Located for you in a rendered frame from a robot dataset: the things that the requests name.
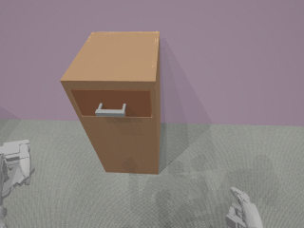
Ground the drawer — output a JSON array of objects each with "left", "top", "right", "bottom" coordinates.
[{"left": 70, "top": 88, "right": 152, "bottom": 117}]

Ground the robot left hand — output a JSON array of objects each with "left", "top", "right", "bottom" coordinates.
[{"left": 0, "top": 140, "right": 35, "bottom": 206}]

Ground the handle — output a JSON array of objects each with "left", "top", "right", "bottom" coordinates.
[{"left": 95, "top": 103, "right": 126, "bottom": 117}]

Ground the robot right hand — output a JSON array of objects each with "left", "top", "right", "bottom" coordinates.
[{"left": 225, "top": 186, "right": 264, "bottom": 228}]

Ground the cabinet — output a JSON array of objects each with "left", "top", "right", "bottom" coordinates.
[{"left": 60, "top": 31, "right": 161, "bottom": 175}]

